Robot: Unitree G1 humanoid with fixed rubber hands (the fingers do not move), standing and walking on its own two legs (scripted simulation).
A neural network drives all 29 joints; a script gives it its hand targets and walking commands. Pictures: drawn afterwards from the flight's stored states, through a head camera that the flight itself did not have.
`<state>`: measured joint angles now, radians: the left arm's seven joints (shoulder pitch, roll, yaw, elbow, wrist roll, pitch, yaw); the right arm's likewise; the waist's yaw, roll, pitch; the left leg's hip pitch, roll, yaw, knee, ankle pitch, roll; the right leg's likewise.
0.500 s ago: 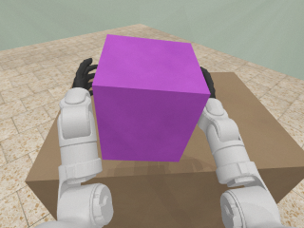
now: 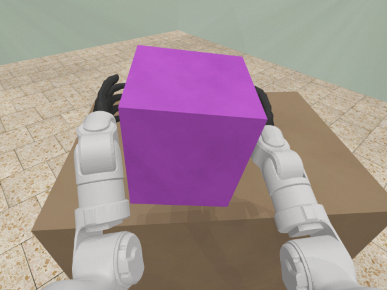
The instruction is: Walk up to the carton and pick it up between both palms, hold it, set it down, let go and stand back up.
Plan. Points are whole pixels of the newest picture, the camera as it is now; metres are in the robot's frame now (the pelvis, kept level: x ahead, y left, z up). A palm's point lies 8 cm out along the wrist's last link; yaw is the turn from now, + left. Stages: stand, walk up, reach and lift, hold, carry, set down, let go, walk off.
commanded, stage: hold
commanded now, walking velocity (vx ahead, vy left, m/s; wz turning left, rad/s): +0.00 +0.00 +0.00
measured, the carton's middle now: (185, 131) +0.38 +0.01 +0.19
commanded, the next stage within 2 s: none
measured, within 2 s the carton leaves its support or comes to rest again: neither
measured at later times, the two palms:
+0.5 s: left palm (104, 116) +0.36 +0.16 +0.24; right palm (260, 125) +0.36 -0.14 +0.21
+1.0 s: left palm (105, 115) +0.36 +0.15 +0.24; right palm (261, 125) +0.36 -0.14 +0.21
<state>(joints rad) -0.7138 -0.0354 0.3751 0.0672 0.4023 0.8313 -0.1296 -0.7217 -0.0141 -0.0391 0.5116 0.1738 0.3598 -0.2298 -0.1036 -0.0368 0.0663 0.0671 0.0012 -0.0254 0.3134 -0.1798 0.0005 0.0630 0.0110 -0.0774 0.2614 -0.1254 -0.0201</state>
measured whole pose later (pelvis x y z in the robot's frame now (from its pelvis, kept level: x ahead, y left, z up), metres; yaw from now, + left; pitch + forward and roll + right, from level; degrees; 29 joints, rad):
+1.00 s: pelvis +0.00 +0.00 +0.00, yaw +0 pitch -11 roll -1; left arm -0.71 -0.04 0.37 0.04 0.40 0.83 -0.13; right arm -0.71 -0.02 -0.03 0.49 0.18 0.36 -0.23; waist -0.11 -0.03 0.07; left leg 0.07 0.00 -0.03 0.32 -0.18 0.00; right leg 0.07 0.01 -0.08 0.25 -0.13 -0.02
